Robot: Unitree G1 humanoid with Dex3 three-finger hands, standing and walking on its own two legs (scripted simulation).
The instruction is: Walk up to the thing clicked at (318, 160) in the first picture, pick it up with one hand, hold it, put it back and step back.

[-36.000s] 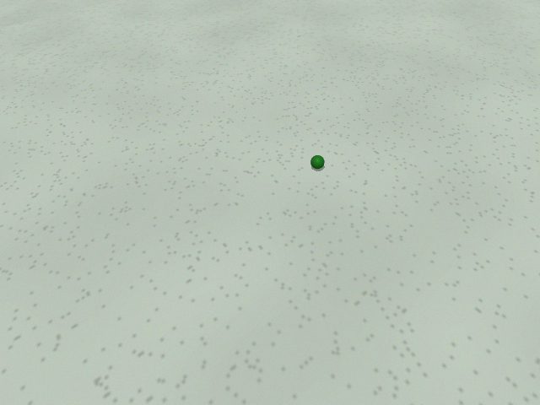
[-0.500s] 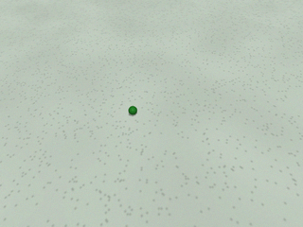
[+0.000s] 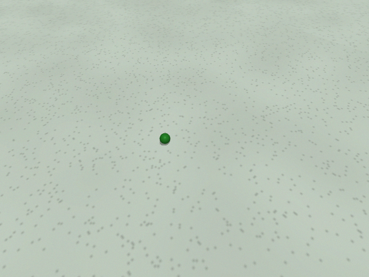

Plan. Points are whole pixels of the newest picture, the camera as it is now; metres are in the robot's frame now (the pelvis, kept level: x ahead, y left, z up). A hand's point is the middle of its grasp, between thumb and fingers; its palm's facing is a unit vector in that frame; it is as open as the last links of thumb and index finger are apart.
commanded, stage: step back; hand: left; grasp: from above
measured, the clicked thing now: (164, 138) +1.08 +0.20 -0.73
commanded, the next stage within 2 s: stand in 0.38 s
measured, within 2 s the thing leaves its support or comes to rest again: neither
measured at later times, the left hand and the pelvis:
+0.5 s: hand out of the picture +0.14 +0.26 -0.14, palm faces -0.03 -0.93 -0.36, open 7.4 cm; pelvis +0.03 +0.01 +0.01, yaw -2 degrees
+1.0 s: hand out of the picture +0.09 +0.25 -0.14, palm faces -0.06 -0.94 -0.34, open 7.4 cm; pelvis +0.01 +0.00 +0.02, yaw -2 degrees
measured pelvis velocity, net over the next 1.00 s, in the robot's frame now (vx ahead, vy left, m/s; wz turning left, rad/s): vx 0.01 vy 0.00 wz -0.03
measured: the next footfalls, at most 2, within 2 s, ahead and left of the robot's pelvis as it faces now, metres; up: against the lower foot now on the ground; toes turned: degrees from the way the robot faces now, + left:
none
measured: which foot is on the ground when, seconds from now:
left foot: down 0.00-1.00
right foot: down 0.00-1.00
